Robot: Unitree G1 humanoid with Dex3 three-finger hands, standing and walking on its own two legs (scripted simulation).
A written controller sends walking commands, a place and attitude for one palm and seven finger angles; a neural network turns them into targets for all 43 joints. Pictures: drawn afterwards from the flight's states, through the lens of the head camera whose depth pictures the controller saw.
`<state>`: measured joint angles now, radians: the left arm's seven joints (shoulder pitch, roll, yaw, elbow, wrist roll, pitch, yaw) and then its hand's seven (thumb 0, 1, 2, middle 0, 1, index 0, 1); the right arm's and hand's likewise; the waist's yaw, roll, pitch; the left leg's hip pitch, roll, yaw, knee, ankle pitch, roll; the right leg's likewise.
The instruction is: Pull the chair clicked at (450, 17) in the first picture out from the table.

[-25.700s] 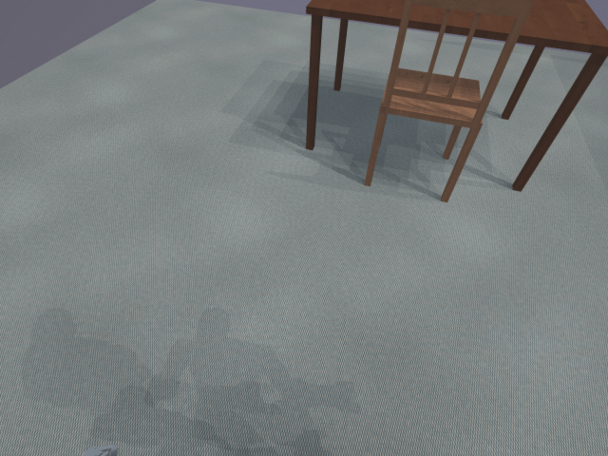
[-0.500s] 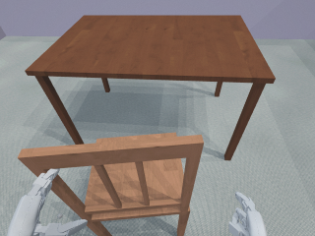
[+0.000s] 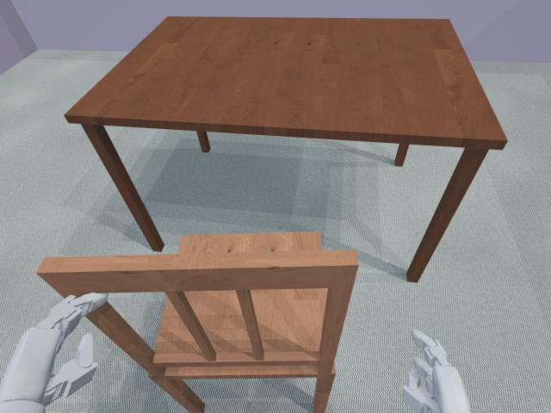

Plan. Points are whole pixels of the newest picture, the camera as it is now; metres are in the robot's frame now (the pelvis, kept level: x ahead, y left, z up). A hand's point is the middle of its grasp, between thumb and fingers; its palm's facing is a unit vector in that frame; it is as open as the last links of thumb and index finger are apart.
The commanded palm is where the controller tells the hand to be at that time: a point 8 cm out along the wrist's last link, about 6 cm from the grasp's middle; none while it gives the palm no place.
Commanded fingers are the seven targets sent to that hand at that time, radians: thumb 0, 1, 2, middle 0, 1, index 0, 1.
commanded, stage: draw the hand back to the body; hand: left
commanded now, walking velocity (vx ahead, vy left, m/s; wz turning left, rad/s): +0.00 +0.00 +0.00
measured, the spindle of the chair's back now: (195, 328) +0.25 +0.19 -0.08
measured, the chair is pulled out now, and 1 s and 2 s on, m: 0.36 0.35 0.35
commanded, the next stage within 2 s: step back with the hand held close in 0.20 s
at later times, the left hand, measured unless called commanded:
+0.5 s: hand (82, 372) +0.13 +0.26 +0.06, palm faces +0.14 -0.81 -0.57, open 6.3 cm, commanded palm +0.11 +0.29 +0.18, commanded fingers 0.00 0.90 0.90 -0.20 -0.30 -0.20 -0.30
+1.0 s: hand out of the picture +0.08 +0.27 +0.14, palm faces +0.38 -0.78 -0.49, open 7.4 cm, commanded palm +0.02 +0.31 +0.18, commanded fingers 0.00 0.90 0.90 -0.20 -0.30 -0.20 -0.30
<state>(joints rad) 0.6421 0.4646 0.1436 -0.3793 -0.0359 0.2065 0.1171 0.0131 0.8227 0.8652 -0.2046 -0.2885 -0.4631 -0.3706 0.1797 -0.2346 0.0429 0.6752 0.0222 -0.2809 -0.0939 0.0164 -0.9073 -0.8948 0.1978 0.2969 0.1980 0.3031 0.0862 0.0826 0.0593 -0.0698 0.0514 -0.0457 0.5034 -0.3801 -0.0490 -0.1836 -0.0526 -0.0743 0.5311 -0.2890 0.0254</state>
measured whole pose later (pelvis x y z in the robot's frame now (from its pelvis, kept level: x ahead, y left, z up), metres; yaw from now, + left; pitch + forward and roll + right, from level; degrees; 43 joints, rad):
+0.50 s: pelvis -0.03 +0.00 +0.00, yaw -1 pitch -3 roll +0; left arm 0.58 0.50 0.20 -0.35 -0.06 0.13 0.09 0.02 0.89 0.90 -0.21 -0.30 -0.45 -0.38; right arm 0.15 -0.24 0.02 0.58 0.05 -0.17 -0.11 0.02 -0.91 -0.89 0.20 0.30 0.20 0.30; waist 0.08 0.05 0.17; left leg -0.10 0.05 -0.02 0.48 -0.31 -0.05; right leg -0.23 -0.05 -0.05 0.51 -0.22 0.02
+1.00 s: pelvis -0.13 +0.02 +0.00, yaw -3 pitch -2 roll +0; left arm 0.54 0.38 0.36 -0.46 -0.01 -0.09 0.18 0.02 0.89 0.90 -0.21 -0.30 -0.21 -0.30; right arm 0.24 -0.23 -0.01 0.59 0.02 -0.06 -0.10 0.02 -0.91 -0.89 0.20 0.30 0.20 0.30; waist 0.00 0.03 0.05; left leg -0.32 0.04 0.00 0.56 -0.21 0.00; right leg -0.42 -0.06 -0.02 0.54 -0.27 0.04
